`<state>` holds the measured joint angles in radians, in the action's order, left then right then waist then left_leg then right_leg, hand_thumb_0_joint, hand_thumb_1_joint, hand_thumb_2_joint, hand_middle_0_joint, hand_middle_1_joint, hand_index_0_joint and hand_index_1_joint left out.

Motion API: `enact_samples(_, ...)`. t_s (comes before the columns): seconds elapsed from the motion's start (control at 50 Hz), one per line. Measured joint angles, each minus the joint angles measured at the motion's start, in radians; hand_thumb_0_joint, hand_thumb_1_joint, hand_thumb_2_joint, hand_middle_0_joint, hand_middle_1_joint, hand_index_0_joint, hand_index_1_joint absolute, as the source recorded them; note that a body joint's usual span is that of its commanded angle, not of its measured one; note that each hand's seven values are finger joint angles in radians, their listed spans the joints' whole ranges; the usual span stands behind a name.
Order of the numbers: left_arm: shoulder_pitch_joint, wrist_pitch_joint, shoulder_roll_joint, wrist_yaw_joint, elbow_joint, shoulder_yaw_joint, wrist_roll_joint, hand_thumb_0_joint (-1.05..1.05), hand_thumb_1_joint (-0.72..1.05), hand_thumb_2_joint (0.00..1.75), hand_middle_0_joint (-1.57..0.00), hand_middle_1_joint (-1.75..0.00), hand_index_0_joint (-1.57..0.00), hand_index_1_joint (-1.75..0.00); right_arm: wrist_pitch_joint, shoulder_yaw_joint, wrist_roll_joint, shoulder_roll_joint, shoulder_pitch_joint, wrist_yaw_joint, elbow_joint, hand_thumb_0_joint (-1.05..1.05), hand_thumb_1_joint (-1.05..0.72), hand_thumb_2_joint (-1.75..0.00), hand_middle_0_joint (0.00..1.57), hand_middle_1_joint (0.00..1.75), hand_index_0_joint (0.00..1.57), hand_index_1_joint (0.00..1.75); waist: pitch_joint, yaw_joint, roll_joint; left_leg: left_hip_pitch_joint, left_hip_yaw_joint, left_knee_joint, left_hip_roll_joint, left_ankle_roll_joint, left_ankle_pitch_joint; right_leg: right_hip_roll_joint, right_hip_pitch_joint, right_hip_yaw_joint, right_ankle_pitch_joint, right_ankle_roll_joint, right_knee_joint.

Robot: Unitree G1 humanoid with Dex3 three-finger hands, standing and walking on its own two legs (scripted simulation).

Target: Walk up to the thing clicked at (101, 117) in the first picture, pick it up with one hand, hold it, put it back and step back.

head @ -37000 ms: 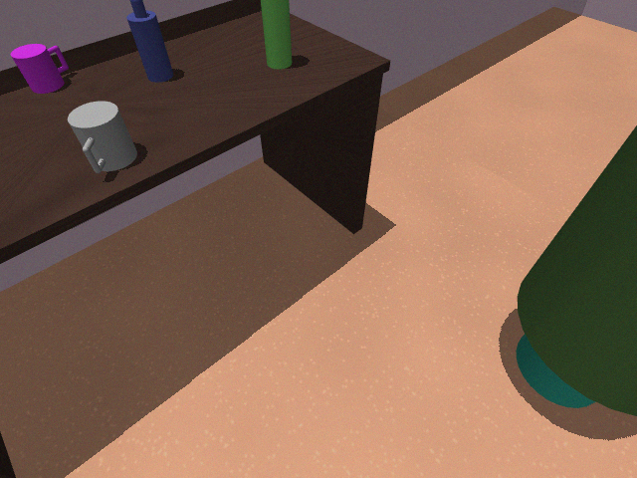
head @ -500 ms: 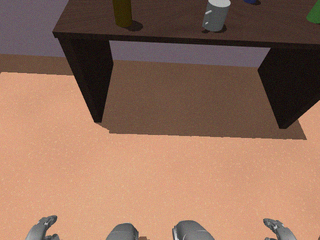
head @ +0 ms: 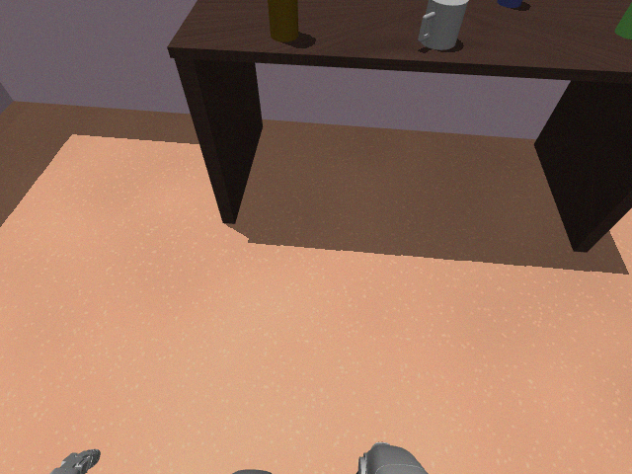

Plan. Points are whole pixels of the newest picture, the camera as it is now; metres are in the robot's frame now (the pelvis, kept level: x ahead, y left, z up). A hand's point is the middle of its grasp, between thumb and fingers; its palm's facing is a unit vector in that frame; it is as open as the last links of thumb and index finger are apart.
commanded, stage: step back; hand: right
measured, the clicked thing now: (438, 22) +1.08 -0.25 +0.03
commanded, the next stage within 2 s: stand in 0.88 s
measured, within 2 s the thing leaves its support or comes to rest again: neither
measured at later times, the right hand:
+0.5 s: hand out of the picture +0.10 -0.26 -0.14, palm faces -0.06 +0.93 -0.37, open 7.4 cm
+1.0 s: hand (496, 467) +0.15 -0.23 -0.13, palm faces +0.03 +0.94 -0.33, open 7.4 cm
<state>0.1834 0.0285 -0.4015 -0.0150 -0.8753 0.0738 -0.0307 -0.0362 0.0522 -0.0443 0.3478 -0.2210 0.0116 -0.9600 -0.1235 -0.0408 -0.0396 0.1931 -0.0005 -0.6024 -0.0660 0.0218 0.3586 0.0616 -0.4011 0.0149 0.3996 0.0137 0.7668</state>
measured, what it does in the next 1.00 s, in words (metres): steps on the spot: left foot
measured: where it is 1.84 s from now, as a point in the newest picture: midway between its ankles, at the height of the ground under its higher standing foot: outside the picture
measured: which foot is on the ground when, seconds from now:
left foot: down 0.00-0.22, up 0.24-0.48, down 0.50-1.00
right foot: down 0.00-1.00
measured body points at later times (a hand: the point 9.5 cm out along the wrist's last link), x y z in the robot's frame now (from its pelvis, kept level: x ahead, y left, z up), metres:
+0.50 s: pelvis +0.01 +0.01 +0.01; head +0.04 +0.00 +0.46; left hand +0.05 +0.33 -0.11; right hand +0.11 -0.31 -0.12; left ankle +0.05 +0.15 -0.72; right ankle +0.01 -0.12 -0.72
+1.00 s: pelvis +0.04 +0.02 +0.02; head +0.06 +0.02 +0.47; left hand +0.16 +0.32 -0.11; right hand +0.15 -0.28 -0.11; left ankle +0.06 +0.15 -0.72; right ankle +0.01 -0.11 -0.72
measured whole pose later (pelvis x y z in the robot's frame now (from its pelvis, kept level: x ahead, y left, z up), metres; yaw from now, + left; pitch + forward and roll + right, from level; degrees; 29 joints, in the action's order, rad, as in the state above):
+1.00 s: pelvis +0.04 +0.02 +0.02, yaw -2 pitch -2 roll +0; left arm 0.07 -0.02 -0.35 0.00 -1.06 0.01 0.00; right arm 0.01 0.02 0.00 0.35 -0.05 0.01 -1.07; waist -0.08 0.00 0.00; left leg 0.19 0.05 -0.47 0.04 -0.01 0.24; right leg 0.02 -0.13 0.02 0.29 -0.02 0.46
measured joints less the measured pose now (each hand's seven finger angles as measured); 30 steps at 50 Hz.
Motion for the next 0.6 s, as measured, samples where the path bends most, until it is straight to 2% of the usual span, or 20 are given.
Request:
enact_samples(0.02,0.012,0.003,0.005,0.002,-0.019,-0.003,0.002,0.01,0.9,0.9,-0.2,-0.3,-0.21,-0.3,0.004,-0.004,0.001,-0.001,-0.01,0.005,-0.002,0.01,-0.91,-0.89,0.2,0.3,0.21,0.3,0.021,0.013,0.011,0.005,-0.009,-0.001,0.011,0.011,0.003,-0.019,-0.007,0.0,0.048,-0.001,0.032)
enact_samples(0.06,0.03,0.004,0.007,0.016,-0.052,-0.007,0.008,0.01,0.9,0.9,-0.2,-0.3,-0.2,-0.3,0.01,-0.008,0.0,-0.004,-0.018,0.009,-0.012,0.01,-0.9,-0.89,0.2,0.3,0.21,0.3,0.047,0.03,0.027,-0.001,-0.022,0.018,0.033,0.018,-0.007,-0.044,0.003,-0.002,0.065,0.0,0.069)
enact_samples(0.16,0.069,-0.014,0.002,0.033,-0.094,-0.005,0.013,0.01,0.9,0.9,-0.2,-0.3,-0.2,-0.3,0.027,-0.006,-0.003,-0.007,0.003,0.014,-0.009,0.01,-0.9,-0.89,0.21,0.3,0.21,0.3,0.07,0.026,0.016,-0.007,0.001,0.046,0.05,-0.008,-0.032,-0.038,0.096,-0.009,0.017,-0.001,-0.067)
enact_samples(0.18,0.072,-0.019,0.004,0.032,-0.103,-0.004,0.012,0.01,0.9,0.9,-0.2,-0.3,-0.2,-0.3,0.025,-0.005,-0.001,-0.003,0.009,0.017,-0.004,0.01,-0.9,-0.89,0.21,0.3,0.21,0.3,0.071,0.024,0.019,0.0,0.005,0.033,0.055,-0.012,-0.023,-0.043,0.128,-0.015,-0.003,0.001,-0.125)
enact_samples(0.22,0.066,-0.034,0.028,0.025,-0.122,-0.006,0.005,0.01,0.9,0.9,-0.2,-0.3,-0.2,-0.3,0.016,0.001,0.005,0.016,0.026,0.017,-0.001,0.01,-0.9,-0.89,0.21,0.3,0.21,0.3,0.054,0.026,0.067,0.01,-0.011,-0.016,0.092,-0.017,0.004,-0.078,0.167,-0.037,-0.117,0.004,-0.193)
enact_samples(0.24,0.068,-0.044,0.039,0.022,-0.123,-0.008,-0.001,0.01,0.9,0.9,-0.2,-0.3,-0.2,-0.3,0.012,0.004,0.01,0.024,0.027,0.015,0.001,0.01,-0.9,-0.89,0.2,0.3,0.21,0.3,0.054,0.027,0.089,0.026,-0.031,-0.053,0.101,-0.009,0.037,-0.092,0.174,-0.05,-0.123,0.007,-0.202)
enact_samples(0.28,0.075,-0.059,0.048,0.021,-0.117,-0.012,-0.007,0.01,0.9,0.9,-0.2,-0.3,-0.21,-0.3,0.007,0.006,0.011,0.028,0.026,0.01,-0.001,0.01,-0.9,-0.89,0.2,0.3,0.21,0.3,0.065,0.012,0.089,0.08,-0.051,-0.159,0.075,-0.006,0.119,-0.089,0.166,-0.05,-0.111,0.017,-0.193)
enact_samples(0.32,0.076,-0.065,0.053,0.021,-0.113,-0.013,-0.006,0.01,0.9,0.9,-0.2,-0.3,-0.21,-0.3,0.012,0.008,0.013,0.034,0.029,0.012,-0.002,0.01,-0.91,-0.9,0.2,0.3,0.21,0.3,0.059,-0.002,0.077,0.121,-0.046,-0.23,0.057,-0.006,0.143,-0.071,0.168,-0.042,-0.106,0.026,-0.194)
enact_samples(0.4,0.074,-0.074,0.06,0.021,-0.109,-0.02,-0.006,0.01,0.9,0.9,-0.21,-0.3,-0.21,-0.3,0.023,0.018,0.015,0.057,0.036,0.018,-0.003,0.01,-0.91,-0.9,0.2,0.3,0.21,0.3,0.048,-0.008,0.081,0.174,-0.045,-0.232,0.075,-0.013,0.103,-0.049,0.181,-0.043,-0.112,0.008,-0.219)
enact_samples(0.46,0.068,-0.066,0.048,0.023,-0.107,-0.024,-0.005,0.01,0.9,0.9,-0.21,-0.3,-0.21,-0.3,0.029,0.02,0.017,0.062,0.038,0.02,-0.008,0.01,-0.91,-0.9,0.2,0.3,0.21,0.3,0.044,-0.006,0.075,0.155,-0.024,-0.111,0.1,-0.024,0.049,-0.034,0.178,-0.042,-0.096,-0.01,-0.204)
enact_samples(0.52,0.048,-0.048,0.028,0.022,-0.103,-0.027,0.007,0.01,0.9,0.9,-0.21,-0.3,-0.21,-0.3,0.043,0.023,0.014,0.051,0.043,0.009,-0.025,0.01,-0.91,-0.9,0.2,0.3,0.2,0.3,0.031,0.002,0.049,0.099,0.003,0.033,0.088,-0.037,-0.128,-0.005,0.159,-0.034,-0.047,-0.032,-0.131)
enact_samples(0.56,0.034,-0.033,0.018,0.016,-0.105,-0.028,0.018,0.01,0.9,0.9,-0.21,-0.3,-0.21,-0.3,0.048,0.017,0.009,0.026,0.052,0.001,-0.036,0.01,-0.91,-0.9,0.2,0.3,0.2,0.3,0.025,-0.003,0.015,0.087,0.031,0.027,0.072,-0.036,-0.116,0.007,0.145,0.001,-0.026,-0.019,-0.088)
enact_samples(0.6,0.021,-0.022,0.014,0.014,-0.113,-0.032,0.023,0.01,0.9,0.9,-0.2,-0.3,-0.21,-0.3,0.047,0.004,0.009,0.01,0.057,0.002,-0.041,0.01,-0.91,-0.9,0.2,0.3,0.2,0.3,0.037,0.009,0.016,0.091,0.03,0.015,0.083,-0.03,-0.094,-0.018,0.135,0.006,0.044,-0.005,-0.06)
